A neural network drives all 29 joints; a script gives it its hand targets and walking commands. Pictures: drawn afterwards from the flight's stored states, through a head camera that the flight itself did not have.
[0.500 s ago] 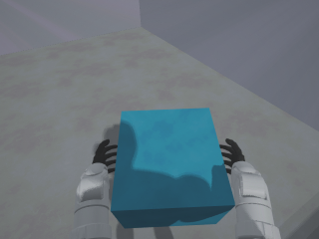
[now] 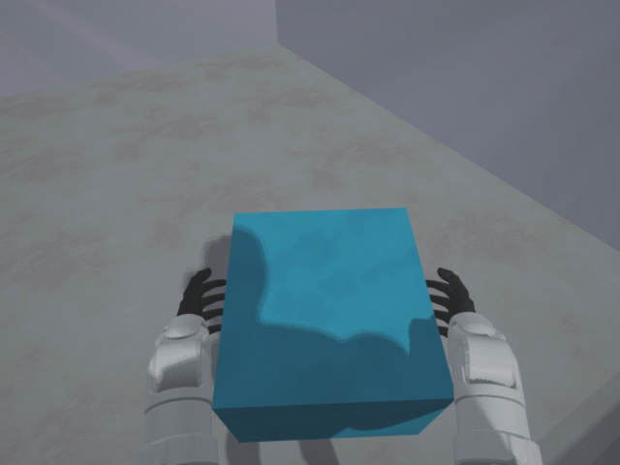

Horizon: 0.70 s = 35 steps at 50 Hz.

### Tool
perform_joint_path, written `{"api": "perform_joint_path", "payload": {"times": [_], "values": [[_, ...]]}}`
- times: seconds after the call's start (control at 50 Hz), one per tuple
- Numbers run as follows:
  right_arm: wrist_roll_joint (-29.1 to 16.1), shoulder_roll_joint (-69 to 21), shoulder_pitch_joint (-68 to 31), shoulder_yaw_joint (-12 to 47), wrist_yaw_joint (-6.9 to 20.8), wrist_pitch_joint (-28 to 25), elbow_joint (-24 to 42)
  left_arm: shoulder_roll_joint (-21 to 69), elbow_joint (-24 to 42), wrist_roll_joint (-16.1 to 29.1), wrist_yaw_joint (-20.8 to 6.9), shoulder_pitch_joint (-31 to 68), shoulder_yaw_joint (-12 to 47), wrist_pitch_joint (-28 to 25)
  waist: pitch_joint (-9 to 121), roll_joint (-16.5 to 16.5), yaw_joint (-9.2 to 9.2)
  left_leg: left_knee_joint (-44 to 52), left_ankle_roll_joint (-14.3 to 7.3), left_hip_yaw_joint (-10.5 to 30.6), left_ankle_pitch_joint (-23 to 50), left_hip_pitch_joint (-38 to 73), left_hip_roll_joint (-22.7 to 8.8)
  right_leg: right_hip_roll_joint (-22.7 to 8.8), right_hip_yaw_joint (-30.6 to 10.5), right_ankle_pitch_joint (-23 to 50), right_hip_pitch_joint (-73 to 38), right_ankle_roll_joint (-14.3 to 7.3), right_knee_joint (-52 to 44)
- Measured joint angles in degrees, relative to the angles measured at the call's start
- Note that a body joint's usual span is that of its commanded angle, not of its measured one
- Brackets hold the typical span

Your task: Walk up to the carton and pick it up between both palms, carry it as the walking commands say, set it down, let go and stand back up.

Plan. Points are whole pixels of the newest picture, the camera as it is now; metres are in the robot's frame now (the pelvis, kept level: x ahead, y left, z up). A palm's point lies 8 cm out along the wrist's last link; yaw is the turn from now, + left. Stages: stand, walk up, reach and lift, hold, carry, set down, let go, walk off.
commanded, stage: reach and lift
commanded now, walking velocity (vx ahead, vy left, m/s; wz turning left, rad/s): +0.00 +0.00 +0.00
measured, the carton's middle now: (324, 322) +0.33 +0.00 -0.02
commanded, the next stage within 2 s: hold in 0.22 s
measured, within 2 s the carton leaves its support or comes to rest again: neither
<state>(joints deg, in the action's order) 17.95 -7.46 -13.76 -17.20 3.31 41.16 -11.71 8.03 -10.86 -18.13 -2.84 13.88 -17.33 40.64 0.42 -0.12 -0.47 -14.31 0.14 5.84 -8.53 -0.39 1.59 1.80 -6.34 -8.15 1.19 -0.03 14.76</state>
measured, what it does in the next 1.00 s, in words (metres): stands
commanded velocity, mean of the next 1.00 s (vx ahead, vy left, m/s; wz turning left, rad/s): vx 0.00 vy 0.00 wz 0.00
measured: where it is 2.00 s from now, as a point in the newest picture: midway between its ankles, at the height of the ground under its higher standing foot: outside the picture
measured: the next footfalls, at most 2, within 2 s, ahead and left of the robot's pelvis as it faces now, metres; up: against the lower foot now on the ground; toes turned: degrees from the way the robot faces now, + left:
right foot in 1.64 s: +0.02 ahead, -0.01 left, +0.00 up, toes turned -10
left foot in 1.94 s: +0.08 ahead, +0.35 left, +0.00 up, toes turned +7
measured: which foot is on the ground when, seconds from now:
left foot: down 0.00-1.00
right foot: down 0.00-1.00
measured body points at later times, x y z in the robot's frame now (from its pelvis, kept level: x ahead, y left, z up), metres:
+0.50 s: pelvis +0.00 +0.00 +0.00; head -0.04 +0.00 +0.45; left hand +0.29 +0.18 +0.04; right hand +0.29 -0.18 +0.04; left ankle +0.00 +0.12 -0.75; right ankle +0.01 -0.12 -0.75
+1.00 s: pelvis +0.00 +0.00 +0.00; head -0.04 +0.00 +0.45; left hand +0.29 +0.18 +0.04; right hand +0.29 -0.18 +0.04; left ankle +0.00 +0.12 -0.75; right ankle +0.01 -0.12 -0.75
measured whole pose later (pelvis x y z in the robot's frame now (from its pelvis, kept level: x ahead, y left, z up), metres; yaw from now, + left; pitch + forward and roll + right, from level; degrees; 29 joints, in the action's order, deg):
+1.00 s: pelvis +0.00 +0.00 +0.00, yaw +0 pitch -5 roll +0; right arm 17.7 -7.4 -12.4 -16.2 3.4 41.3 -10.7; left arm 8.2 -10.1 -17.9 -2.8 12.7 -17.3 40.6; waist 0.5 -0.1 -0.5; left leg -13.9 0.0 5.5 -8.3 -0.3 1.6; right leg 1.8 -6.3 -8.0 1.2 0.0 14.5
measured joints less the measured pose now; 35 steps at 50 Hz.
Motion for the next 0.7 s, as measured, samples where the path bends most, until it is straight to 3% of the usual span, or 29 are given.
{"api": "perform_joint_path", "payload": {"times": [0.7], "values": [[-0.26,-0.27,1.75,0.95,-0.35,0.20,1.48,0.07,0.98,0.29,-0.18,-1.47,0.26,-0.02,0.16,0.05,-0.12,0.66,0.05,-0.09,0.25,0.37,-0.16,0.12,0.21,0.22,-0.33,-0.16,-0.57]]}}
